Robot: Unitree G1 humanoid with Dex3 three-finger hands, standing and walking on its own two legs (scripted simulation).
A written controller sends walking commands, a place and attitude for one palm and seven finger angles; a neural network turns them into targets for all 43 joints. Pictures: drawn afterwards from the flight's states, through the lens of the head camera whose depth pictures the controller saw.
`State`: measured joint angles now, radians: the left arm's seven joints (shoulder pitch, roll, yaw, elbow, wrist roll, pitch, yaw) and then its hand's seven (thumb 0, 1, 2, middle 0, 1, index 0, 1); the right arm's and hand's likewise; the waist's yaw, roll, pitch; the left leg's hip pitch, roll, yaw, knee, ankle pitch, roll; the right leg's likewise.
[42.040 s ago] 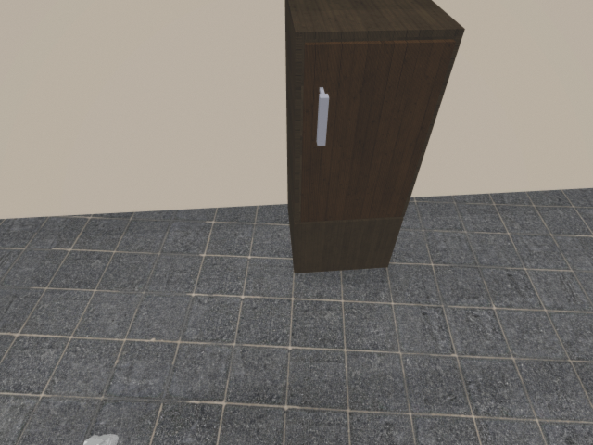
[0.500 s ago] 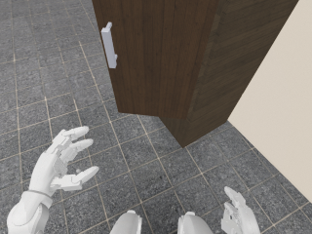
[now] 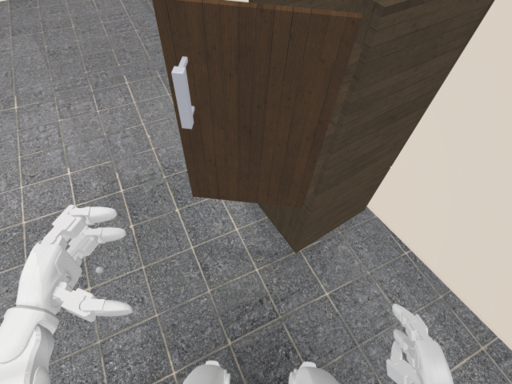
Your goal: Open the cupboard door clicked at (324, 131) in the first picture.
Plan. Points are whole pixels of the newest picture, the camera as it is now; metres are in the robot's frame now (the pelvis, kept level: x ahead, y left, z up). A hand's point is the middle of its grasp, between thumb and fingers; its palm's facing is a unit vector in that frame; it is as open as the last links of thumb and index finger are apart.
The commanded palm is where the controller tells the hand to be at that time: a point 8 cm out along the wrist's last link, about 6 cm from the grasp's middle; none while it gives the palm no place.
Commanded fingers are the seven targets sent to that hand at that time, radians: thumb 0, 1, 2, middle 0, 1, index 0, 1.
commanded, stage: raise the hand with hooked fingers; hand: left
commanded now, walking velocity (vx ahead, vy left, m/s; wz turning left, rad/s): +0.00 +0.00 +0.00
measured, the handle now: (185, 93) +0.64 +0.19 +0.06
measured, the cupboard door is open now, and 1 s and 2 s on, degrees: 51 51 51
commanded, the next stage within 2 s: move the hooked fingers beside the handle in 0.90 s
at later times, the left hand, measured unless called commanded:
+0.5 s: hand (77, 231) +0.30 +0.27 +0.08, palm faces -0.03 -1.00 -0.04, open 14.0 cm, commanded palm +0.27 +0.32 +0.08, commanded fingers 0.00 -0.50 0.30 -0.30 -1.20 -0.30 -1.20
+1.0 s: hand (86, 237) +0.30 +0.26 +0.07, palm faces -0.02 -1.00 -0.03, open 14.0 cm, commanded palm +0.27 +0.31 +0.08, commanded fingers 0.00 -0.50 0.30 -0.30 -1.20 -0.30 -1.20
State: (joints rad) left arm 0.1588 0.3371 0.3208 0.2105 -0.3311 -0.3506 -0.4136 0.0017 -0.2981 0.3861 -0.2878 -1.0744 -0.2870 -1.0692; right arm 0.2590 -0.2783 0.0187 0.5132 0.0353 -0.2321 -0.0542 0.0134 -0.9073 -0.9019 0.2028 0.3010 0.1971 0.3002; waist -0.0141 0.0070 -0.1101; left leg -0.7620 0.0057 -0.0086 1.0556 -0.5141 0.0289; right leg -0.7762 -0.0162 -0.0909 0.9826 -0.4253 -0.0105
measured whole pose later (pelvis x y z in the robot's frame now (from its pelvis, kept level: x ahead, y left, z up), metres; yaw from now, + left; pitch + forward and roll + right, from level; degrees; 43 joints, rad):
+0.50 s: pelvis +0.01 +0.00 +0.01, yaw +0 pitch +12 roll -2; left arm -0.05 0.44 0.44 0.44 -0.37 -0.29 -0.55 -0.01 -0.50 0.30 -0.30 -1.20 -0.30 -1.20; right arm 0.30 -0.28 0.04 0.54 0.04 -0.19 -0.06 0.01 -0.91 -0.90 0.21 0.30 0.20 0.30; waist -0.02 0.02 -0.10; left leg -0.70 0.01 0.00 0.98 -0.49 0.03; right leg -0.72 -0.01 -0.08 0.91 -0.40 -0.01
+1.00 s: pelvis +0.00 -0.01 +0.01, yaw -1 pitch +12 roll -2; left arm -0.04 0.42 0.43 0.44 -0.36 -0.31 -0.55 -0.01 -0.50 0.30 -0.30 -1.20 -0.30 -1.20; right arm 0.28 -0.27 0.05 0.52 0.04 -0.18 -0.06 0.01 -0.91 -0.90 0.21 0.30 0.20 0.30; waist -0.01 0.02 -0.10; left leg -0.70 0.02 -0.01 0.98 -0.49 0.02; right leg -0.72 0.00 -0.09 0.92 -0.40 -0.02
